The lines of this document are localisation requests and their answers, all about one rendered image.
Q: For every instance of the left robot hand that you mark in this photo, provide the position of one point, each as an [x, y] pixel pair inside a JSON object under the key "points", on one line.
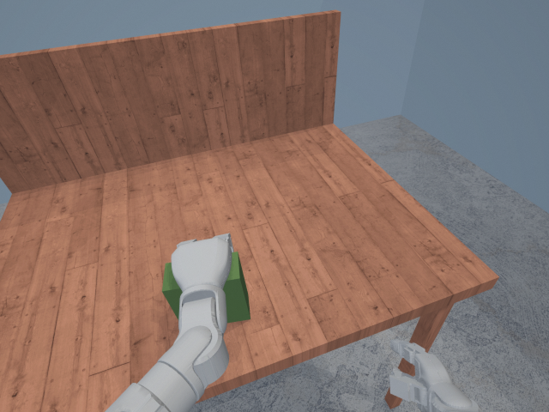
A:
{"points": [[206, 261]]}

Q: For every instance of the right robot hand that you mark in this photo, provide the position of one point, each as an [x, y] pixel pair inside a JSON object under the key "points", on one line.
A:
{"points": [[429, 370]]}

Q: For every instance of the sponge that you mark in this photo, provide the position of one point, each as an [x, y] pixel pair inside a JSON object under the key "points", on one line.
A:
{"points": [[237, 299]]}

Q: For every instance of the right robot forearm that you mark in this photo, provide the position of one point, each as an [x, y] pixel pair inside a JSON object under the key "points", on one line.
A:
{"points": [[445, 397]]}

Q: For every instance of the left robot forearm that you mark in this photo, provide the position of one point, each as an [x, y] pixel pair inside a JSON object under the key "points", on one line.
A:
{"points": [[197, 358]]}

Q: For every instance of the table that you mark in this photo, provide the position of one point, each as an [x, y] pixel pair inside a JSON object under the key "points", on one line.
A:
{"points": [[116, 151]]}

